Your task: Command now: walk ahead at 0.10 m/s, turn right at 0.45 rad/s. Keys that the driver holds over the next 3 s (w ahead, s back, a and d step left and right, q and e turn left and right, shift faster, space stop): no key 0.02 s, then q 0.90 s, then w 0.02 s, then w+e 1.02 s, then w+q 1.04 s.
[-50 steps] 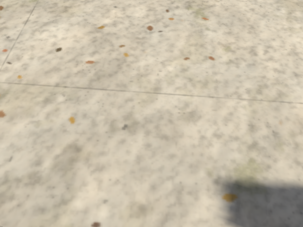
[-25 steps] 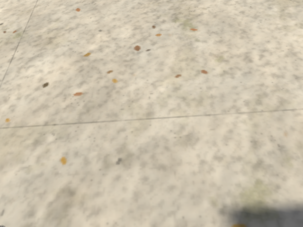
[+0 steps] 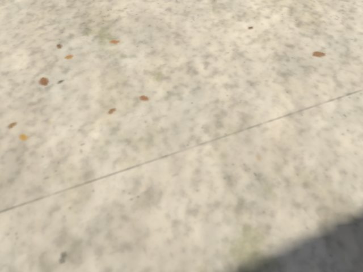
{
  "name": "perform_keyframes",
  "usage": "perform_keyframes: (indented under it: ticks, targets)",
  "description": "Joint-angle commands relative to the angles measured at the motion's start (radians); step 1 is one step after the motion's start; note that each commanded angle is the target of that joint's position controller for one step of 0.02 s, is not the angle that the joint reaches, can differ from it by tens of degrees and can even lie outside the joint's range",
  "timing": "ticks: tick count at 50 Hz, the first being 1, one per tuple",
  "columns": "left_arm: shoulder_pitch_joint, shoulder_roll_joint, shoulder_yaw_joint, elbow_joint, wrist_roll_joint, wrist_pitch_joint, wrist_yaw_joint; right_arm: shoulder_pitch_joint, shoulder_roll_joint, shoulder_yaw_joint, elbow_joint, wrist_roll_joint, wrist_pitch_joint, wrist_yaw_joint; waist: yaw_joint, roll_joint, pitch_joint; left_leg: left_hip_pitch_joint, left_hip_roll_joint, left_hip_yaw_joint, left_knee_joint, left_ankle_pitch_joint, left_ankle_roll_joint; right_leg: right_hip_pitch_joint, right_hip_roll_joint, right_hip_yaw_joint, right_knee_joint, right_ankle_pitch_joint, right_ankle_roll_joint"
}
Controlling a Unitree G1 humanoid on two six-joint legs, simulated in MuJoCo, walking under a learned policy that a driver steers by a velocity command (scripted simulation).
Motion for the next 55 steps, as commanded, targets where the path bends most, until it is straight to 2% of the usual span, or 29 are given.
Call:
perform_keyframes:
  ticks: [1,5,6,7,8,9,10,11,13,16,19,22,24,26,27,28,29,30,31,33,34,36,40,46,48,51,53,54,55]
  targets:
    - [0.047,-0.003,-0.017,-0.054,0.0,-0.001,-0.012,-0.03,-0.124,-0.028,-0.056,0.001,-0.008,0.001,0.03,0.159,-0.135,-0.016,0.234,-0.068,-0.06,0.631,0.124,0.183,-0.003,-0.023,-0.149,0.079,-0.006]
    - [0.014,0.004,-0.026,-0.059,0.003,-0.007,0.012,0.032,-0.142,-0.032,-0.015,0.005,0.011,0.018,0.0,0.161,-0.139,0.033,0.244,-0.132,0.01,0.58,0.124,0.278,0.029,-0.024,-0.337,0.007,-0.032]
    - [0.04,-0.004,-0.031,-0.045,0.006,-0.016,0.02,0.023,-0.13,-0.027,-0.007,0.01,0.017,0.018,0.02,0.142,-0.14,0.021,0.226,-0.143,0.047,0.515,0.105,0.351,0.027,-0.023,-0.45,0.064,-0.045]
    - [0.075,-0.004,-0.037,-0.024,0.013,-0.03,0.03,0.037,-0.104,-0.017,0.005,0.011,0.021,0.02,0.042,0.083,-0.152,-0.016,0.197,-0.145,0.087,0.417,0.061,0.476,-0.005,0.006,-0.614,0.205,-0.053]
    - [0.118,0.056,-0.03,-0.016,0.031,-0.043,0.045,0.088,-0.048,0.003,-0.004,0.006,0.02,0.024,0.033,-0.035,-0.228,-0.089,0.158,-0.123,0.158,0.156,0.011,0.649,-0.202,0.168,-0.618,0.486,-0.069]
    - [0.068,0.089,-0.034,-0.038,0.02,-0.041,0.062,0.193,0.025,0.023,0.001,0.023,0.03,0.025,-0.019,-0.177,-0.281,-0.156,0.069,-0.103,0.214,-0.316,-0.022,0.702,-0.404,0.318,-0.567,0.777,-0.197]
    - [0.063,0.07,-0.027,-0.024,-0.015,-0.034,0.075,0.122,-0.053,0.004,0.018,0.024,0.056,0.014,0.041,-0.143,-0.256,-0.125,0.029,-0.144,0.266,-0.397,-0.026,0.591,-0.368,0.289,-0.581,0.62,-0.258]
    - [0.027,0.067,-0.032,-0.022,-0.015,-0.032,0.082,0.062,-0.09,-0.011,-0.004,0.021,0.068,0.013,0.035,-0.139,-0.184,-0.166,0.005,-0.157,0.327,-0.393,-0.029,0.541,-0.335,0.261,-0.622,0.512,-0.247]
    - [-0.01,0.076,-0.029,-0.021,-0.013,-0.026,0.096,0.041,-0.112,-0.033,-0.001,0.012,0.082,0.015,0.019,-0.121,-0.138,-0.196,-0.006,-0.173,0.471,-0.353,-0.041,0.474,-0.296,0.178,-0.654,0.468,-0.22]
    - [-0.033,0.06,-0.024,-0.023,-0.015,-0.021,0.1,0.099,-0.071,-0.041,0.022,0.001,0.096,0.012,-0.009,-0.061,-0.144,-0.196,-0.012,-0.161,0.632,-0.324,-0.065,0.417,-0.278,0.08,-0.649,0.45,-0.227]
    - [-0.045,0.043,-0.021,-0.015,-0.004,-0.018,0.096,0.063,-0.044,-0.041,-0.002,0.001,0.109,0.017,-0.003,-0.092,-0.123,-0.198,0.005,-0.145,0.56,-0.29,-0.07,0.383,-0.269,0.034,-0.649,0.295,-0.217]
    - [-0.034,0.063,-0.007,-0.003,0.003,-0.016,0.088,0.032,-0.045,-0.042,-0.032,0.005,0.115,0.03,0.015,-0.126,-0.14,-0.16,0.006,-0.122,0.448,-0.268,-0.056,0.386,-0.29,0.031,-0.624,0.238,-0.216]
    - [-0.04,0.087,0.004,-0.001,0.002,-0.014,0.083,0.045,-0.051,-0.046,-0.043,0.008,0.112,0.038,0.003,-0.123,-0.16,-0.102,0.001,-0.106,0.36,-0.24,-0.036,0.378,-0.308,0.028,-0.587,0.238,-0.196]
    - [-0.05,0.099,0.013,0.003,-0.006,-0.006,0.082,0.096,-0.06,-0.049,-0.033,0.002,0.099,0.043,-0.036,-0.056,-0.155,0.027,-0.019,-0.108,0.143,-0.094,-0.001,0.292,-0.276,-0.033,-0.48,0.117,-0.111]
    - [-0.003,0.067,0.011,0.01,-0.003,0.003,0.075,0.093,-0.12,-0.062,-0.043,-0.012,0.086,0.038,-0.026,0.136,-0.109,0.044,0.089,-0.318,-0.055,-0.09,0.029,0.189,-0.193,-0.12,-0.295,-0.075,-0.029]
    - [-0.051,0.012,-0.006,-0.061,-0.014,0.01,0.079,0.087,-0.286,-0.099,-0.074,-0.009,0.083,0.032,-0.031,0.402,-0.042,0.013,0.363,-0.737,-0.164,0.109,0.148,-0.051,0.018,-0.158,-0.129,-0.375,0.042]
    - [-0.121,0.036,-0.004,-0.069,0.0,0.018,0.086,0.129,-0.267,-0.102,-0.058,-0.021,0.086,0.021,-0.064,0.267,-0.031,-0.04,0.368,-0.719,-0.165,0.156,0.215,-0.022,-0.006,-0.008,0.045,-0.371,0.031]
    - [-0.095,0.037,-0.002,-0.057,-0.013,0.021,0.08,0.081,-0.218,-0.09,-0.063,-0.012,0.089,0.011,-0.02,0.189,-0.031,-0.06,0.306,-0.617,-0.135,0.115,0.211,-0.009,-0.018,0.026,0.097,-0.283,0.022]
    - [-0.063,0.047,0.002,-0.036,-0.02,0.014,0.073,0.004,-0.185,-0.08,-0.078,-0.002,0.093,0.009,0.018,0.14,-0.026,-0.058,0.23,-0.536,-0.123,0.079,0.171,0.003,-0.028,0.039,0.09,-0.188,0.016]
    - [-0.003,0.07,0.011,-0.003,0.003,0.003,0.063,-0.06,-0.15,-0.072,-0.106,0.01,0.089,0.009,0.035,0.155,-0.087,0.02,0.161,-0.465,-0.086,0.227,0.148,0.011,-0.012,0.026,0.127,-0.108,0.018]
    - [0.009,0.069,0.012,0.0,0.004,0.003,0.059,-0.042,-0.144,-0.071,-0.107,0.015,0.085,0.013,0.03,0.134,-0.119,0.052,0.158,-0.459,-0.07,0.29,0.15,0.017,-0.005,0.026,0.143,-0.101,0.025]
    - [0.002,0.056,0.008,-0.009,-0.004,0.005,0.059,0.001,-0.153,-0.076,-0.098,0.018,0.08,0.015,0.014,0.114,-0.131,0.112,0.161,-0.474,-0.056,0.33,0.157,-0.007,-0.006,0.034,0.122,-0.097,0.039]
    - [-0.034,0.059,0.004,-0.033,-0.009,0.009,0.068,0.051,-0.169,-0.084,-0.091,0.012,0.082,0.008,-0.022,0.148,-0.117,0.166,0.162,-0.538,-0.048,0.285,0.171,-0.033,-0.002,0.047,-0.001,-0.118,0.053]
    - [-0.046,0.065,-0.004,-0.064,-0.017,0.0,0.075,0.031,-0.199,-0.095,-0.107,0.0,0.089,0.015,-0.027,0.144,-0.126,0.095,0.149,-0.63,-0.02,0.29,0.187,0.072,0.026,0.06,-0.13,-0.162,0.041]
    - [-0.013,0.068,-0.008,-0.058,-0.012,-0.007,0.069,0.021,-0.187,-0.092,-0.107,-0.005,0.09,0.019,-0.024,0.144,-0.164,0.062,0.13,-0.641,-0.054,0.009,0.186,0.148,0.029,0.039,-0.178,-0.176,0.027]
    - [0.021,0.04,-0.021,-0.047,-0.007,-0.022,0.059,-0.005,-0.15,-0.075,-0.093,-0.018,0.091,0.025,-0.003,0.166,-0.113,-0.09,0.1,-0.65,-0.1,-0.362,0.166,0.323,0.041,-0.014,-0.335,-0.182,-0.012]
    - [0.101,0.011,-0.031,-0.012,-0.004,-0.041,0.064,-0.013,-0.123,-0.062,-0.081,-0.012,0.085,0.017,0.052,0.102,-0.069,-0.253,0.052,-0.607,-0.047,-0.459,0.114,0.546,0.041,-0.016,-0.555,-0.097,-0.056]
    - [0.154,0.053,-0.027,0.0,0.003,-0.056,0.072,-0.02,-0.082,-0.048,-0.09,-0.012,0.074,0.014,0.068,-0.021,-0.066,-0.339,-0.007,-0.51,0.121,-0.449,0.07,0.619,-0.084,0.184,-0.67,-0.255,-0.086]
    - [0.216,0.171,-0.003,0.009,0.004,-0.063,0.071,-0.051,-0.053,-0.037,-0.122,-0.003,0.059,0.017,0.083,-0.18,-0.078,-0.464,-0.138,-0.281,0.373,-0.365,0.018,0.654,-0.315,0.588,-0.837,-0.535,-0.179]
Next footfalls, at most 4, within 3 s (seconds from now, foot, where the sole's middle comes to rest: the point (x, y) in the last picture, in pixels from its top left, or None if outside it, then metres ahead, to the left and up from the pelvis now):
0.16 right None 0.13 -0.11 -0.78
0.54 left None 0.05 0.09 -0.78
1.08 right None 0.11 -0.07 -0.78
1.50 left None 0.27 0.21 -0.78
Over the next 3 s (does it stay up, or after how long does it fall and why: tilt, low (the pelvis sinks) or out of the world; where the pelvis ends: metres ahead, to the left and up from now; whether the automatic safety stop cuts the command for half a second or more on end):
stays up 0.97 0.15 -0.01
